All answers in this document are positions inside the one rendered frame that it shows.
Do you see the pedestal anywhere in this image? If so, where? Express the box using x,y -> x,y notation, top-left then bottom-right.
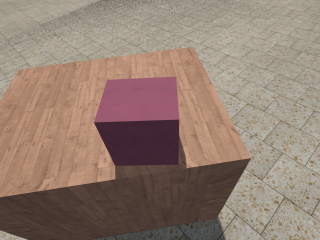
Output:
0,47 -> 251,240

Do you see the carton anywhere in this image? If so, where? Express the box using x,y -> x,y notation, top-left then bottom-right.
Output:
94,76 -> 180,166

